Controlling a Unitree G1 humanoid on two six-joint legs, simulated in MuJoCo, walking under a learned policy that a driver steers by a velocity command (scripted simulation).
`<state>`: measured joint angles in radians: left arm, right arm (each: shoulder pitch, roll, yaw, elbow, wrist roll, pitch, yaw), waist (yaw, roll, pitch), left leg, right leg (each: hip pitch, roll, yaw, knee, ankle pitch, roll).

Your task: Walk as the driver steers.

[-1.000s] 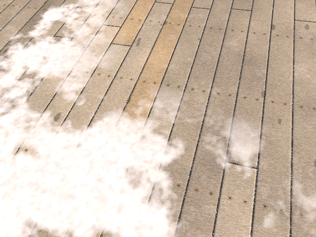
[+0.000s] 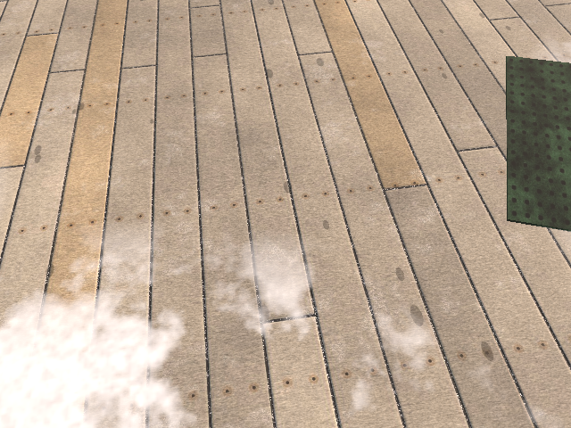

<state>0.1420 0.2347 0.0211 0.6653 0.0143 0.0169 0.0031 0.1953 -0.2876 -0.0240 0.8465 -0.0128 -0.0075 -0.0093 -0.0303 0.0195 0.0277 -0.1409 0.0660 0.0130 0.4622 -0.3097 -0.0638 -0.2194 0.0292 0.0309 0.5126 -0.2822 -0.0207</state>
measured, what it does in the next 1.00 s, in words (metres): walks ahead: right foot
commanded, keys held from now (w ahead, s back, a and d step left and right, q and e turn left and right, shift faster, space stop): no key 0.06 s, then w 0.94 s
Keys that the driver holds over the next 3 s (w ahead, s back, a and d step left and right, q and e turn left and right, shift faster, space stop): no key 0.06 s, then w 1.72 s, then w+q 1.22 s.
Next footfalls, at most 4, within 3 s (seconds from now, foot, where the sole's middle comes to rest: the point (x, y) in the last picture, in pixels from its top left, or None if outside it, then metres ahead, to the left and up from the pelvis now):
0.78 right None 0.43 -0.08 -0.77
1.30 left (230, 349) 0.71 0.17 -0.77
1.86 right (315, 251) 1.01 -0.06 -0.77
2.40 left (222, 193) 1.26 0.22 -0.77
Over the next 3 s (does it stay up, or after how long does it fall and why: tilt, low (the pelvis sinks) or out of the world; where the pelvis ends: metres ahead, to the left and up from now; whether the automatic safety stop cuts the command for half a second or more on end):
stays up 1.46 0.19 -0.01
